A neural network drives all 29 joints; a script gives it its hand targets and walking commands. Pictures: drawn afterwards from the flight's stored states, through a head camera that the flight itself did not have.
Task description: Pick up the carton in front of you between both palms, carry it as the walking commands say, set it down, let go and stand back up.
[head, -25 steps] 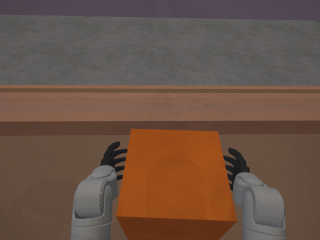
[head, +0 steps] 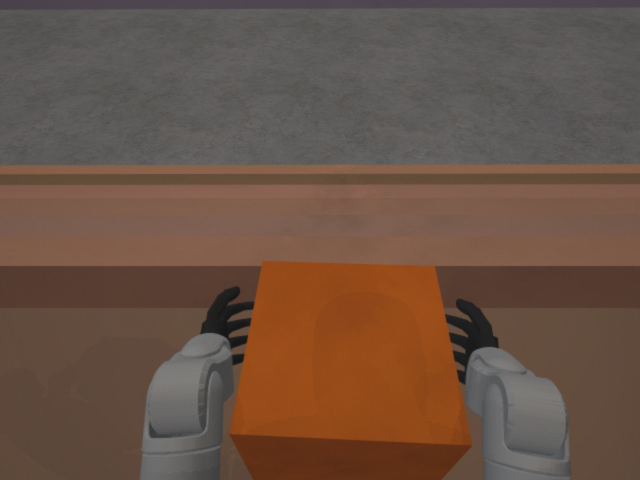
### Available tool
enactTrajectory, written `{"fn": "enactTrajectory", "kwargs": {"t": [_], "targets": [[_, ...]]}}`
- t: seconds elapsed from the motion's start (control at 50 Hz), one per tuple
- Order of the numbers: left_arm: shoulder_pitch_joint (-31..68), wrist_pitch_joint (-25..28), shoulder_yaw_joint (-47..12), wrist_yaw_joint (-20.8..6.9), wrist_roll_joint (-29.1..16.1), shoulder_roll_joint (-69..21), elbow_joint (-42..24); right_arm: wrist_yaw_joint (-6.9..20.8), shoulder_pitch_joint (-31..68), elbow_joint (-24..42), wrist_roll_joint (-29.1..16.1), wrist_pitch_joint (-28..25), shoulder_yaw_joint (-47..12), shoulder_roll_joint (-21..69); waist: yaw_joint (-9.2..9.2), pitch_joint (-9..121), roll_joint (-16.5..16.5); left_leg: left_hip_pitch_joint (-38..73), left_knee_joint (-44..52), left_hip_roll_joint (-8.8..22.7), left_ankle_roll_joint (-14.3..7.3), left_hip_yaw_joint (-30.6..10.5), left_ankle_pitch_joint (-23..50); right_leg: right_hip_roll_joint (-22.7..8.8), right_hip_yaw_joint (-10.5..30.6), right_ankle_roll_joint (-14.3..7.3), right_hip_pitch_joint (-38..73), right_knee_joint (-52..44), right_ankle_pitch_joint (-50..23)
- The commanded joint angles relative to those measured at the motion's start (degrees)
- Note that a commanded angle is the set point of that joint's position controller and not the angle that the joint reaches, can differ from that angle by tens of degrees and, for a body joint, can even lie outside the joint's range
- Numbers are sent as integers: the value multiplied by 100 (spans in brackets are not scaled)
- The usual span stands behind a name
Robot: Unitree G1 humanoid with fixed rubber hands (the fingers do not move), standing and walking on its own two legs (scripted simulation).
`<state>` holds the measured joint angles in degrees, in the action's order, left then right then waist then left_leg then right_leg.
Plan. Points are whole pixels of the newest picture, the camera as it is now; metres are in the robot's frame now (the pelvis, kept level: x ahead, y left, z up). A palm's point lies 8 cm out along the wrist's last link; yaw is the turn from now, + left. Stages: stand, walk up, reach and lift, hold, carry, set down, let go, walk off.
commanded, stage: carry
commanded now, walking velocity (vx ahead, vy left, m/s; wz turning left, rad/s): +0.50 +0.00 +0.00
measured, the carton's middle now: (343, 386) +0.26 +0.00 -0.01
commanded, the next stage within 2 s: none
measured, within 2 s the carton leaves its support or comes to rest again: neither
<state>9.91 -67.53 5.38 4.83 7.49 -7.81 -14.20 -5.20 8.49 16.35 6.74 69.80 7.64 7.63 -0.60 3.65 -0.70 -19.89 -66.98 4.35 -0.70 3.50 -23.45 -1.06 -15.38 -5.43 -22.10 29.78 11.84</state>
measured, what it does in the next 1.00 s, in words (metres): walks ahead: left foot, then right foot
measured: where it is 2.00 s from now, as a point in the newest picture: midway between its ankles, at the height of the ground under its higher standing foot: (312, 268)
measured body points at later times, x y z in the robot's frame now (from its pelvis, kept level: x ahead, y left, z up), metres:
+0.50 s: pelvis +0.33 +0.04 +0.00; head +0.35 +0.05 +0.45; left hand +0.64 +0.17 +0.08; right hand +0.61 -0.14 +0.08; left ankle +0.38 +0.10 -0.73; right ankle +0.22 -0.07 -0.63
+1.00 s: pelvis +0.63 -0.02 +0.00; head +0.71 -0.03 +0.44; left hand +1.01 +0.14 +0.07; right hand +1.02 -0.16 +0.07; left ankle +0.59 +0.12 -0.65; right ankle +0.67 -0.07 -0.73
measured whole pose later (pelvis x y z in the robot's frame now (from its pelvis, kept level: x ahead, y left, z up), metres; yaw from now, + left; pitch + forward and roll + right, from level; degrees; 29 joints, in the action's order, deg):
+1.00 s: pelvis +0.63 -0.02 +0.00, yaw -1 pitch +5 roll +1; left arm 38.9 -67.3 12.5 8.4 2.2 -0.7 6.1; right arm -7.6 40.6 -7.0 3.0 70.1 11.6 -0.8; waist -2.8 -5.4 -0.2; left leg -31.9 -66.0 0.8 -2.6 0.2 -23.7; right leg 0.6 -9.2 -6.5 -24.6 33.5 14.2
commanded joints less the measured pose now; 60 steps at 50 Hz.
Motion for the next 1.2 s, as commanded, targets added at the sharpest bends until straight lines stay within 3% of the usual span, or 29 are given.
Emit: {"fn": "enactTrajectory", "kwargs": {"t": [0.0,0.12,0.24,0.26,0.3,0.32,0.34,0.36,0.38,0.42,0.44,0.48,0.54,0.6,0.7,0.74,0.76,0.78,0.8,0.82,0.84,0.86,0.88,0.9,0.94,1.0,1.08,1.1,1.18], "targets": [[2704,85,-4210,-1465,-2530,-5927,-686,1621,3051,676,-2502,-250,-4369,5560,-22,1819,257,-1616,260,357,-54,-284,586,-1871,2561,-303,2621,-1700,-776],[2331,133,-4318,-1620,-2743,-5640,-978,1392,2474,814,-2195,-474,-4396,5576,-55,1495,794,-1609,2387,63,103,412,1158,-1415,1330,-246,2763,-1793,-1614],[2152,-75,-4121,-1523,-2572,-4979,-1200,1331,2600,1294,-2311,-221,-4405,4970,-104,934,969,-1150,3602,-179,-61,943,2032,-1255,775,-93,2802,-1521,-2383],[2140,-129,-4084,-1498,-2522,-4888,-1175,1346,2603,1281,-2326,-148,-4376,4862,-88,908,980,-913,3708,-229,-122,1027,2013,-1246,693,-44,2800,-1283,-2728],[2243,-247,-4032,-1452,-2478,-4686,-1158,1372,2588,1162,-2354,-27,-4280,4684,48,1258,814,411,4012,-651,-218,1457,1795,-1004,201,144,2453,32,-3542],[2340,-299,-4012,-1436,-2455,-4576,-1163,1385,2646,1101,-2361,22,-4221,4587,147,1604,562,1594,3997,-493,-261,1222,1603,-837,162,306,1768,940,-2908],[2524,-361,-4007,-1431,-2464,-4462,-1182,1388,2687,1041,-2344,71,-4150,4466,260,1952,-218,2519,4407,715,-538,-627,694,-580,198,510,746,2355,-1360],[2754,-443,-4060,-1418,-2545,-4467,-1260,1400,2805,810,-2298,53,-4108,4417,245,2266,-1909,3683,5006,1885,-1403,-3153,609,301,582,662,-1120,3977,1206],[2902,-439,-4070,-1410,-2540,-4517,-1107,1410,2942,856,-2420,78,-4139,4536,191,2112,-1349,3642,5070,1992,-1509,-3190,1352,104,1292,514,-1820,4818,1694],[3233,-381,-4061,-1410,-2562,-4777,-933,1411,3453,893,-2537,55,-4244,4782,241,2005,-371,3037,4772,1715,-1266,-2142,2293,-366,1602,285,-2016,4930,1344],[3379,-338,-4076,-1398,-2567,-4881,-836,1413,3747,920,-2602,26,-4316,4880,222,1923,-106,2668,4807,1594,-1096,-1724,2362,-519,1644,246,-1943,4538,1061],[3666,-241,-4122,-1349,-2545,-4970,-672,1423,4220,885,-2702,-45,-4417,4938,278,1926,-273,2222,4950,1409,-920,-1154,1973,-535,1506,255,-1643,4041,746],[4185,-107,-4076,-1218,-2444,-4823,-390,1423,4868,639,-2862,-142,-4447,4757,277,1771,-464,2025,5080,1253,-1016,-653,1894,-480,1249,337,-1791,3296,406],[4654,-83,-3889,-1085,-2416,-4606,-9,1380,5335,176,-2941,-173,-4290,4550,359,1583,-592,2051,4854,996,-1016,-180,2542,-392,993,332,-1855,2258,-96],[5232,-148,-3477,-1061,-2482,-4602,884,1298,5790,-861,-2863,-151,-3810,4559,443,1405,-757,2195,4322,844,-829,178,3678,6,557,137,-1317,920,-702],[5655,-125,-3304,-1098,-2556,-4712,1229,1272,6209,-1192,-2853,-180,-3670,4702,266,1436,-710,2213,3802,827,-629,348,4639,183,490,18,-683,442,-722],[5774,-98,-3201,-1116,-2585,-4752,1425,1257,6454,-1321,-2871,-196,-3607,4768,75,1606,-607,2200,3171,664,-447,572,4908,350,312,-19,-61,-9,-749],[5879,-60,-3094,-1134,-2616,-4819,1605,1240,6652,-1463,-2884,-215,-3553,4857,-175,2047,-331,1832,2077,461,-292,755,4495,373,347,-52,1145,-183,-802],[5960,-25,-2966,-1153,-2648,-4862,1744,1225,6838,-1555,-2886,-232,-3489,4916,-392,2542,330,831,770,241,-183,682,2866,-729,1818,-149,2329,97,-904],[6307,19,-2898,-1155,-2631,-4773,1766,1196,6957,-1691,-2893,-248,-3467,5175,-269,3143,1770,-1177,-678,-780,1,220,-424,-2024,4546,-1060,3895,-379,-1072],[6406,37,-2947,-1174,-2803,-5012,1840,1155,7129,-1691,-2872,-278,-3360,5169,-326,3093,1771,-1982,-1524,-780,-138,-382,-810,-2033,4904,-1290,4085,-673,-698],[6658,86,-2968,-1195,-2918,-5241,1706,1109,7383,-1614,-2913,-310,-3330,5316,-365,2786,1438,-2349,-1688,-536,-251,-535,-658,-1878,4353,-1156,3887,-475,-1344],[6961,117,-3012,-1207,-3048,-5469,1520,1058,7543,-1522,-2921,-345,-3296,5433,-344,2628,710,-2348,-1257,-341,-280,-606,-386,-1762,3784,-983,3519,-306,-2125],[7286,132,-3045,-1211,-3193,-5665,1316,1007,7625,-1435,-2912,-358,-3249,5544,-278,2527,410,-2172,-641,-197,-288,-646,-70,-1625,3317,-842,3168,-298,-2456],[7571,137,-3118,-1197,-3383,-5904,1042,910,7634,-1309,-2840,-370,-3174,5669,-239,2737,487,-1801,39,-170,-214,-577,107,-1501,2942,-720,3094,-313,-2562],[7530,108,-3209,-1176,-3430,-5957,740,799,7358,-1175,-2630,-399,-3144,5669,-314,2851,598,-1955,951,-282,-160,-384,19,-1434,2584,-841,3447,-115,-3457],[7255,49,-3374,-1174,-3355,-5771,414,704,7166,-751,-2437,-399,-3302,5442,-339,2980,863,-1677,1678,-561,-170,-23,827,-1157,1931,-698,3483,231,-4571],[7209,33,-3439,-1170,-3310,-5690,389,700,7093,-669,-2394,-383,-3350,5379,-248,3121,1015,-1736,972,-437,-270,-53,1601,-1229,1851,-696,3554,542,-4796],[6665,-52,-3462,-1156,-3031,-5345,694,824,6931,-684,-2393,-251,-3500,5049,-408,2682,779,-2586,1055,-422,-401,-61,1258,-1273,2044,-674,3998,1153,-4735]]}}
